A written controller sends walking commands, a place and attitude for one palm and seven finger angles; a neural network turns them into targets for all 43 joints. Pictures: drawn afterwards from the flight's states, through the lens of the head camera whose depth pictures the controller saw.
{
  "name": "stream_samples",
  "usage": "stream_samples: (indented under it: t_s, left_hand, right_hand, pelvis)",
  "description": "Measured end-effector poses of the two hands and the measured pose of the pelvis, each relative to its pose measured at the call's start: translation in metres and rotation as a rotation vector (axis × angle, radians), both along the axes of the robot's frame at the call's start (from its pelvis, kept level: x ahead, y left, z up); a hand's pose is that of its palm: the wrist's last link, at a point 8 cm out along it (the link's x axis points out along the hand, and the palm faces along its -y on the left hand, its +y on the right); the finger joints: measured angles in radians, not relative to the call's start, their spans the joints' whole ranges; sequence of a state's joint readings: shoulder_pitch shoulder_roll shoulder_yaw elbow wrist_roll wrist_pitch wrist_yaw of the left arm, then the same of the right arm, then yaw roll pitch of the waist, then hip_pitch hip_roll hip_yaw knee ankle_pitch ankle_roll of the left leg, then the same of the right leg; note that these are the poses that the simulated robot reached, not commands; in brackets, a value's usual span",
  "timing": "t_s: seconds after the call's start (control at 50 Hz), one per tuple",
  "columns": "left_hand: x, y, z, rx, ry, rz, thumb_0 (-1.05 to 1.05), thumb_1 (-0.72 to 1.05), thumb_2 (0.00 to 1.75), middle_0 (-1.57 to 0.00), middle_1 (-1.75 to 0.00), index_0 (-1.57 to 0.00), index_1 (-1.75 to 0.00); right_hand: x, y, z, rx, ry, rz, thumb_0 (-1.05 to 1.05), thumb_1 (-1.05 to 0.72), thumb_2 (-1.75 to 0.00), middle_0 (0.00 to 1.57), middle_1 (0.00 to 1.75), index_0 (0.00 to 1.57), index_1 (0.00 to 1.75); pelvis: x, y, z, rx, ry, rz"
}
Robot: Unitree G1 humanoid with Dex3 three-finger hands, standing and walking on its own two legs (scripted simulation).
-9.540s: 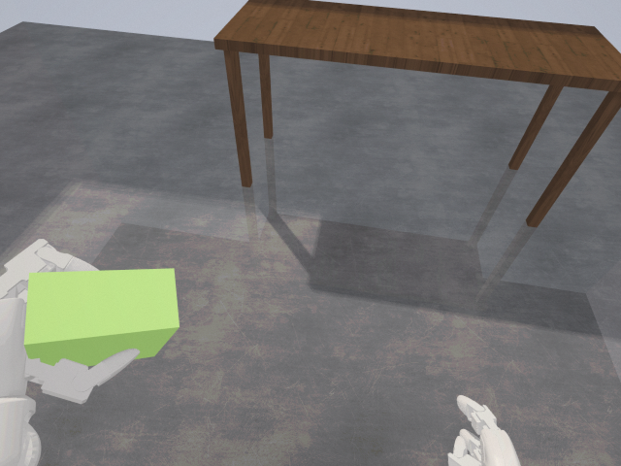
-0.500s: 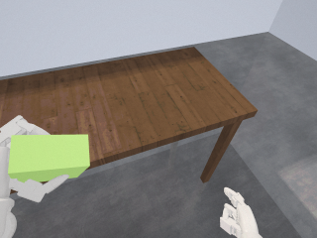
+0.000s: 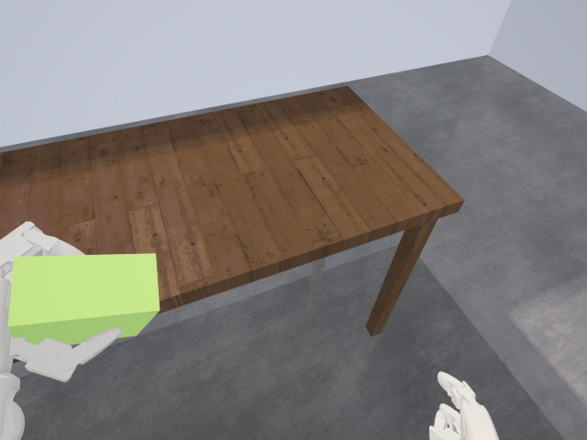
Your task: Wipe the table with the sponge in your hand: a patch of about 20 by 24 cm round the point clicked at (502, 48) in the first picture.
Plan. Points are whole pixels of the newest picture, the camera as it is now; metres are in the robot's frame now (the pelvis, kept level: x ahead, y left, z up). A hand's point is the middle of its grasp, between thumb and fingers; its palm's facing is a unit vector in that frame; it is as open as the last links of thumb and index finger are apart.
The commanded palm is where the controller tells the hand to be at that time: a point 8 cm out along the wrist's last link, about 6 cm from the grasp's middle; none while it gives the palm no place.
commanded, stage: shuffle to correct the standing spot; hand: left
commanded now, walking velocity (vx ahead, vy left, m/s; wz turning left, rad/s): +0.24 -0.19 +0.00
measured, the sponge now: (106, 301) +0.23 +0.22 +0.14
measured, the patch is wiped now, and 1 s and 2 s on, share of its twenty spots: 0.00 0.00 0.00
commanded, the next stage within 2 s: come to a stop and stand still in 1.92 s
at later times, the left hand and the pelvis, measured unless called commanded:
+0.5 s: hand (130, 247) +0.28 +0.21 +0.16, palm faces +0.41 -0.84 -0.37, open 10.1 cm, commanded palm +0.23 +0.24 +0.17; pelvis +0.08 -0.04 -0.02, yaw +2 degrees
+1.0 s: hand (220, 189) +0.38 +0.12 +0.16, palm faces +0.47 -0.78 -0.40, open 10.1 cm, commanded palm +0.31 +0.15 +0.17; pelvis +0.16 -0.14 -0.03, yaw +2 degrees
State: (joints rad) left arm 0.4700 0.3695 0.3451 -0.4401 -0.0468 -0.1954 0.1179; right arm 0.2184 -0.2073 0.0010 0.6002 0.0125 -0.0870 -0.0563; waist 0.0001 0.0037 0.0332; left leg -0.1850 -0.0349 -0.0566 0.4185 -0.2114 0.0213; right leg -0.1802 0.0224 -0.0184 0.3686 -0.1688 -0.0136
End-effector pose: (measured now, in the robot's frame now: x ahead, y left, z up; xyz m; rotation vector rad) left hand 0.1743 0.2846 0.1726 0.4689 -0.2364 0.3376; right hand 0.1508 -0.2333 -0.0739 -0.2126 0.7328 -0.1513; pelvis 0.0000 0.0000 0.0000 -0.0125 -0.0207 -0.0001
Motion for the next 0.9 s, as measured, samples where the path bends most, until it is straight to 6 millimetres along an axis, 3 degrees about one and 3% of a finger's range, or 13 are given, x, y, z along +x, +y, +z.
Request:
stream_samples:
  t_s: [0.18,0.4,0.52,0.62,0.7,0.76,0.84,0.9]
  left_hand:
    - [0.004,0.000,-0.022,-0.060,0.041,0.083,0.00,-0.50,1.02,-0.72,-1.37,-0.73,-1.36]
    - [0.052,-0.043,-0.011,-0.050,-0.080,0.007,0.00,-0.50,1.02,-0.72,-1.37,-0.73,-1.36]
    - [0.073,-0.037,-0.004,0.013,-0.092,0.007,0.00,-0.50,1.02,-0.72,-1.37,-0.73,-1.36]
    - [0.106,-0.033,-0.011,0.051,-0.106,0.000,0.00,-0.50,1.02,-0.72,-1.37,-0.73,-1.36]
    - [0.131,-0.052,-0.006,0.039,-0.076,-0.026,0.00,-0.50,1.02,-0.72,-1.37,-0.73,-1.36]
    - [0.135,-0.077,0.008,0.061,-0.077,-0.070,0.00,-0.50,1.02,-0.72,-1.37,-0.73,-1.36]
    - [0.134,-0.104,0.026,0.157,-0.072,-0.077,0.00,-0.50,1.02,-0.72,-1.37,-0.73,-1.36]
    - [0.139,-0.117,0.025,0.227,-0.089,-0.016,0.00,-0.50,1.02,-0.72,-1.37,-0.73,-1.36]
  right_hand:
    - [0.013,-0.001,-0.008,0.015,0.016,0.003,0.01,-0.90,-0.90,0.20,0.30,0.20,0.30]
    - [0.054,-0.024,-0.022,0.027,0.069,0.038,0.01,-0.90,-0.90,0.20,0.30,0.20,0.30]
    - [0.087,-0.035,-0.017,-0.027,0.091,0.057,0.01,-0.90,-0.90,0.20,0.30,0.20,0.30]
    - [0.121,-0.035,-0.029,-0.016,0.031,0.041,0.01,-0.90,-0.90,0.20,0.30,0.20,0.30]
    - [0.136,-0.029,-0.023,0.033,0.031,0.084,0.01,-0.91,-0.90,0.20,0.30,0.20,0.30]
    - [0.145,-0.033,-0.018,0.071,0.029,0.094,0.01,-0.90,-0.90,0.20,0.30,0.20,0.30]
    - [0.158,-0.052,-0.022,0.112,0.019,0.087,0.01,-0.90,-0.90,0.20,0.30,0.20,0.30]
    - [0.171,-0.074,-0.039,0.123,0.013,0.094,0.01,-0.90,-0.90,0.20,0.30,0.20,0.30]
  pelvis:
    - [0.015,-0.011,-0.006,0.011,0.011,0.006]
    - [0.052,-0.041,-0.017,-0.001,0.015,0.037]
    - [0.082,-0.042,-0.018,0.022,0.009,0.033]
    - [0.099,-0.042,-0.034,0.051,-0.042,-0.008]
    - [0.110,-0.058,-0.024,0.044,-0.032,0.015]
    - [0.121,-0.070,-0.016,0.016,-0.012,0.011]
    - [0.141,-0.093,-0.016,-0.008,0.003,0.006]
    - [0.155,-0.116,-0.030,-0.015,-0.009,0.011]
